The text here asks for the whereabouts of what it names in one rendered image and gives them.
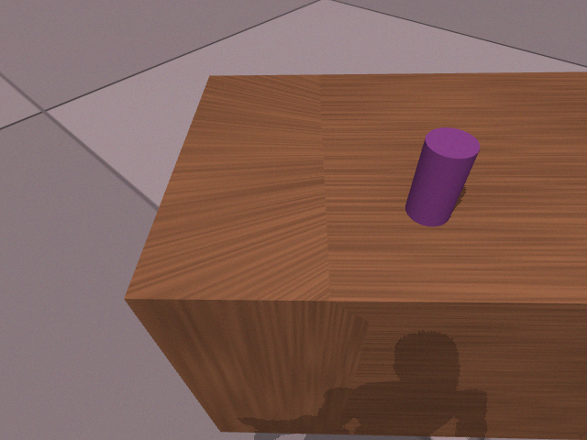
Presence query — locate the can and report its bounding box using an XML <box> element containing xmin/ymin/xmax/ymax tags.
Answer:
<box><xmin>405</xmin><ymin>127</ymin><xmax>480</xmax><ymax>226</ymax></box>

